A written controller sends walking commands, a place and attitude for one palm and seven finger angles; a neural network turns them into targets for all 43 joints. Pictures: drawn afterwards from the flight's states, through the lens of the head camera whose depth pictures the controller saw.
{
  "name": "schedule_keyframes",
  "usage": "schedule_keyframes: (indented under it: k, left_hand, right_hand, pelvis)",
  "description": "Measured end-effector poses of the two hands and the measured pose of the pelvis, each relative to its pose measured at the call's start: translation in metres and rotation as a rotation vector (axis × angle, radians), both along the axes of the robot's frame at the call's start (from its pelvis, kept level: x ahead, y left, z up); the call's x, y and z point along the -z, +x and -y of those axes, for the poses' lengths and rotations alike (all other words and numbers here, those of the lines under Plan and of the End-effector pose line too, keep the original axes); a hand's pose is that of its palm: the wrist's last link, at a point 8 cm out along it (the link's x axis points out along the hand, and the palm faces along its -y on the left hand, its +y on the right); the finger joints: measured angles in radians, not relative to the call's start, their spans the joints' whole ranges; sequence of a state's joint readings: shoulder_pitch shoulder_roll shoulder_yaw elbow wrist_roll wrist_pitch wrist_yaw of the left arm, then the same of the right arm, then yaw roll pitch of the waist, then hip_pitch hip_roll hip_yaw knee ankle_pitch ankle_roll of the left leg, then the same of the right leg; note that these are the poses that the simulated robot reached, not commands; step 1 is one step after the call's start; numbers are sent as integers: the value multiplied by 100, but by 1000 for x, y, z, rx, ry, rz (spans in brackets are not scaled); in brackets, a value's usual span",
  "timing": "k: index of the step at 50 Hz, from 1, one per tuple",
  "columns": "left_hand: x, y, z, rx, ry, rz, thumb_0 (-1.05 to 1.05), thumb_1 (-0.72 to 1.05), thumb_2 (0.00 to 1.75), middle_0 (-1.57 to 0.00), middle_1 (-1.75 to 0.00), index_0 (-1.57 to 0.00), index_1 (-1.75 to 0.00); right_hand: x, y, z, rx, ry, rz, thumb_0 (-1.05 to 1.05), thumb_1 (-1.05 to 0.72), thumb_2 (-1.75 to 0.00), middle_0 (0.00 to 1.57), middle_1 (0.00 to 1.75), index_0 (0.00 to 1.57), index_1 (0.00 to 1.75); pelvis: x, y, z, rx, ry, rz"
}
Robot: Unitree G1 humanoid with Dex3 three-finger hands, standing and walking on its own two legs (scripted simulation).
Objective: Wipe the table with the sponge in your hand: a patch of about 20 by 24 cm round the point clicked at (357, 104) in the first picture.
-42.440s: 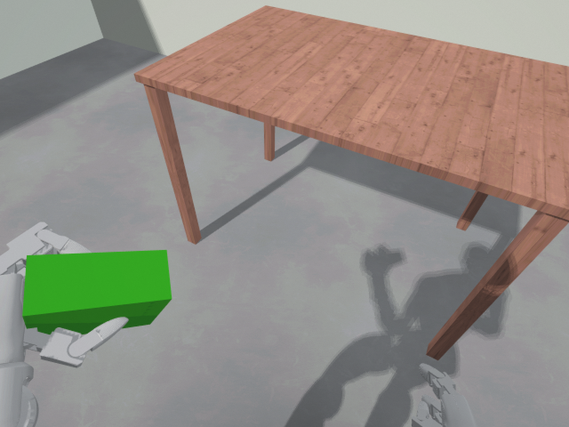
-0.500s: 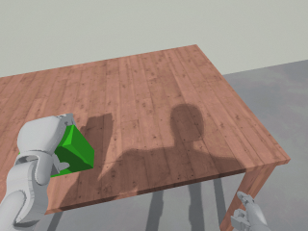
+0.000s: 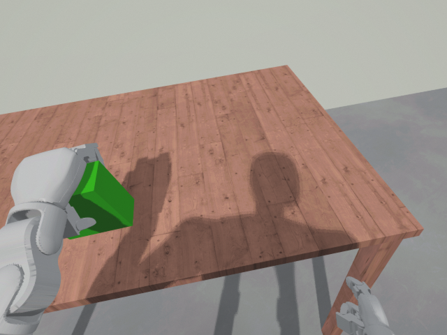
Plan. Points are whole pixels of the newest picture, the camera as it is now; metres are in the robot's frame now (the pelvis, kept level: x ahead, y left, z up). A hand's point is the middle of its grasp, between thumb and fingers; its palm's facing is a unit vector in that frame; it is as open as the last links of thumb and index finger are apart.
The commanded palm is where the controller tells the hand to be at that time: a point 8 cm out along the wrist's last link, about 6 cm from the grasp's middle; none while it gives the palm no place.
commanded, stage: lift the sponge slowly off the table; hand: left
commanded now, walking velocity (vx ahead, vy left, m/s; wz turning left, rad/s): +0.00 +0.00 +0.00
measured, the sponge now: (90, 208) +0.24 +0.28 +0.14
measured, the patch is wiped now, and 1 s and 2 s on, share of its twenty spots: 1.00 1.00 1.00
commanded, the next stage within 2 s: bring the sponge back beside the body in 0.26 s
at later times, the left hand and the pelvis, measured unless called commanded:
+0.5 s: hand (72, 191) +0.24 +0.28 +0.19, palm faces +0.20 -0.08 -0.98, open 9.5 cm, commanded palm +0.19 +0.28 +0.26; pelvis +0.00 +0.00 +0.00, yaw +0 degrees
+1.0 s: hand (64, 203) +0.22 +0.28 +0.19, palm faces +0.20 -0.07 -0.98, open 9.5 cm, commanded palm +0.17 +0.28 +0.26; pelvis +0.00 +0.00 +0.00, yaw +0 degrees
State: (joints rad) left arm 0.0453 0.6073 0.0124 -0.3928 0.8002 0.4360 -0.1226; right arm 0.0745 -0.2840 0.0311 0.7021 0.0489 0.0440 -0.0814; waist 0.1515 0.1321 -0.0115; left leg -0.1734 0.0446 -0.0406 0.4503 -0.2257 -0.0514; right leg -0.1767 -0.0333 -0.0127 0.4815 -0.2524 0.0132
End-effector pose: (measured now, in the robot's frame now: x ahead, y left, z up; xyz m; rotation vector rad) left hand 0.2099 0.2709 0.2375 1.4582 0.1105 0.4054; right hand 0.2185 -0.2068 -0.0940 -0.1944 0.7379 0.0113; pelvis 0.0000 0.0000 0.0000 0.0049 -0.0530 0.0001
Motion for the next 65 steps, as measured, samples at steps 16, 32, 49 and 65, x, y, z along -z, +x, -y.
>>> schedule_keyframes:
  k: [16,32,49,65]
  left_hand:
    - [-9,-3,-9,-17,-17,17,0,-47,108,-78,-139,-79,-137]
    - [-4,-7,-7,4,-12,6,0,-47,108,-78,-139,-79,-137]
    - [0,-22,-6,1,-10,-3,0,-47,108,-78,-139,-79,-137]
    - [5,-41,-8,-16,-2,-32,0,-47,108,-78,-139,-79,-137]
  right_hand:
    - [0,-1,-2,5,-11,2,1,-91,-90,21,30,12,26]
    - [-1,-2,-3,6,-9,2,1,-91,-90,21,30,12,26]
    - [-1,-2,-3,2,-14,5,1,-91,-90,21,30,12,26]
    - [0,-3,-2,-7,-18,14,1,-91,-90,21,30,13,26]
  pelvis:
    - [1,-2,-4,-2,0,-2]
    - [1,-1,-5,3,-1,-7]
    - [1,-2,-4,-2,-2,4]
    - [3,-4,-3,-3,-3,10]
